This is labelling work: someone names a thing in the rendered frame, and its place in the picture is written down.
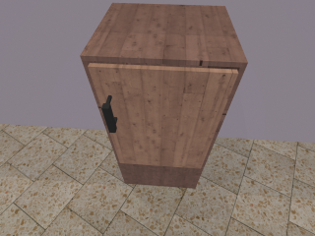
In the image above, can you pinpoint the handle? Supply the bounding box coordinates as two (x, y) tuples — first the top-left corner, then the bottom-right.
(101, 95), (117, 133)

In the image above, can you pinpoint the cupboard door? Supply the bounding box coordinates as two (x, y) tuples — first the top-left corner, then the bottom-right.
(88, 63), (238, 169)

